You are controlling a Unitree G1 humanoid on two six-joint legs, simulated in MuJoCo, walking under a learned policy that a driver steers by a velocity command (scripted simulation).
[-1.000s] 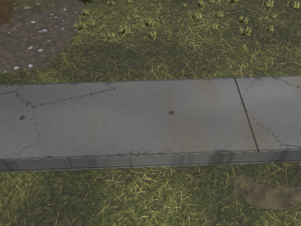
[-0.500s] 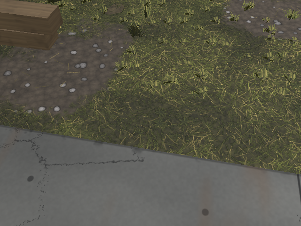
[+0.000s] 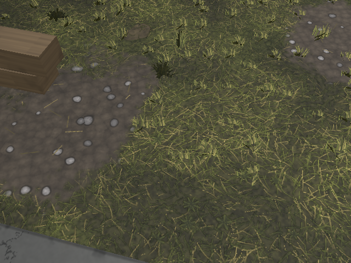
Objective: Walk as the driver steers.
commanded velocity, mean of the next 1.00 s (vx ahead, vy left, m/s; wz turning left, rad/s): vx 0.21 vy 0.00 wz -0.88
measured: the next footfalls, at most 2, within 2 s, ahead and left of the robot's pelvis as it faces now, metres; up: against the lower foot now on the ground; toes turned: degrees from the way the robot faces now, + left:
left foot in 0.48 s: +0.36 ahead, +0.05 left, +0.00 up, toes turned -44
right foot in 0.92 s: +0.11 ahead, -0.09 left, +0.00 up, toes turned -59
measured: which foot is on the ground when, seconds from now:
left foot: up 0.00-0.46, down 0.48-0.90, up 0.92-1.00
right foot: down 0.00-0.48, up 0.50-0.90, down 0.92-1.00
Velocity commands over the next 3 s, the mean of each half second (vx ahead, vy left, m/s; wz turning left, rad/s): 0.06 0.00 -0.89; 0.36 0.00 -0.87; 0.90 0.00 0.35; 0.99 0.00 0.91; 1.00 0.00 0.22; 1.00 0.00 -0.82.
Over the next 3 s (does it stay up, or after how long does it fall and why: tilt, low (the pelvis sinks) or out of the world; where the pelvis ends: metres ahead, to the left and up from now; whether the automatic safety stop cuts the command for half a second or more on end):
stays up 1.63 -1.00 0.10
